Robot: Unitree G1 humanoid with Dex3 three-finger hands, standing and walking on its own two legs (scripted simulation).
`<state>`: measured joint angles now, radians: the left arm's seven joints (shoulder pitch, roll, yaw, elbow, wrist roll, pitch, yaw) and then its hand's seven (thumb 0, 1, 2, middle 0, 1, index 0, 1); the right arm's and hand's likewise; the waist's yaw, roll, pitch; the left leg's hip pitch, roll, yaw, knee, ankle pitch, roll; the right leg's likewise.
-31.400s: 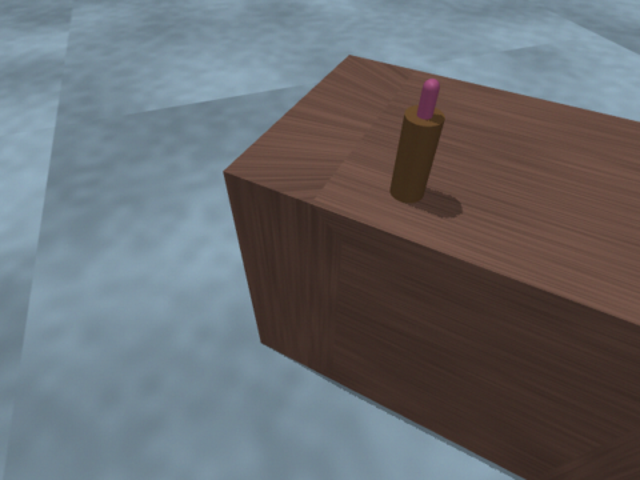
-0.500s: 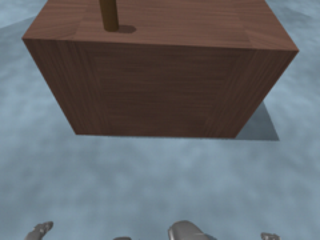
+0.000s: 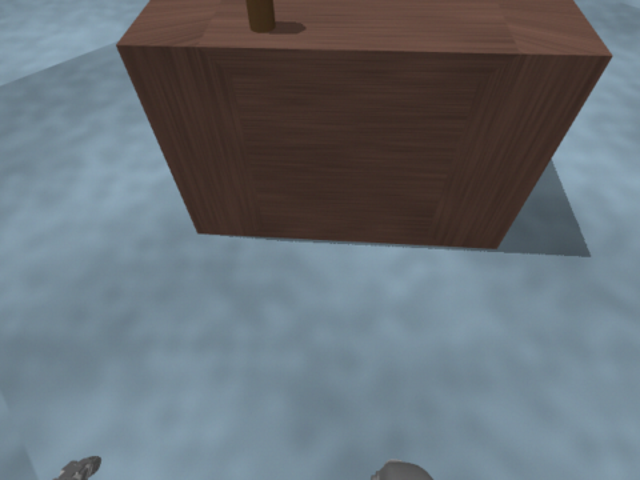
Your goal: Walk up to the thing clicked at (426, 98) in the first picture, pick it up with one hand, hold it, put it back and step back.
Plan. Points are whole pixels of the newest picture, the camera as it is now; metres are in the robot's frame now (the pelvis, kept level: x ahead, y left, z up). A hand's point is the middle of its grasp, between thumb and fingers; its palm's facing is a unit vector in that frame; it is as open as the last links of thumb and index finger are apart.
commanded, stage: step back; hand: left
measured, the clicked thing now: out of the picture +1.11 +0.14 +0.11
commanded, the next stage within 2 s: stand in 0.94 s
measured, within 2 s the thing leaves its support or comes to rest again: neither
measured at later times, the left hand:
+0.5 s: hand out of the picture +0.01 +0.27 -0.12, palm faces +0.01 -0.92 -0.40, open 7.4 cm
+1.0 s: hand out of the picture +0.14 +0.28 -0.13, palm faces -0.06 -0.93 -0.36, open 7.4 cm
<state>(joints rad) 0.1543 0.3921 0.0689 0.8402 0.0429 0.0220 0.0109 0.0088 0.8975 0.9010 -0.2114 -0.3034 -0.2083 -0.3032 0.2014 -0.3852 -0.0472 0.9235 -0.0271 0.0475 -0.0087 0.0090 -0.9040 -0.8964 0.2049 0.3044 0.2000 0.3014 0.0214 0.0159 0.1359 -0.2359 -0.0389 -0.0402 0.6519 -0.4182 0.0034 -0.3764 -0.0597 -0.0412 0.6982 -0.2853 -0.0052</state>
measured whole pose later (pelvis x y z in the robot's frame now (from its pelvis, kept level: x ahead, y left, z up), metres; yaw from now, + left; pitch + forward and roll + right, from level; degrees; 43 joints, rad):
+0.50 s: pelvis -0.02 +0.00 +0.02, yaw -2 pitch -3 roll +0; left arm 0.29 0.35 0.06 0.99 0.04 -0.04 -0.01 0.01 0.90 0.90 -0.21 -0.30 -0.21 -0.30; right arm 0.21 -0.41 -0.07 0.96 -0.03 0.01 0.03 0.01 -0.90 -0.90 0.20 0.30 0.20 0.30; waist 0.05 0.04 0.07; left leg -0.39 0.01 -0.06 0.79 -0.42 0.00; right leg -0.18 -0.02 -0.02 0.51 -0.29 -0.01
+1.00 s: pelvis +0.03 +0.03 +0.02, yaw -3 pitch -2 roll +0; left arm 0.12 0.36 0.02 1.04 0.00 -0.02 0.00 0.01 0.90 0.90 -0.21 -0.30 -0.20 -0.30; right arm 0.08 -0.34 -0.02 1.04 -0.01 -0.02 0.00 0.01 -0.90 -0.90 0.21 0.30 0.20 0.30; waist 0.01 0.01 0.07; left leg -0.24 0.04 0.04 0.53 -0.26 -0.01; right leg -0.16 -0.02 0.02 0.52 -0.33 0.02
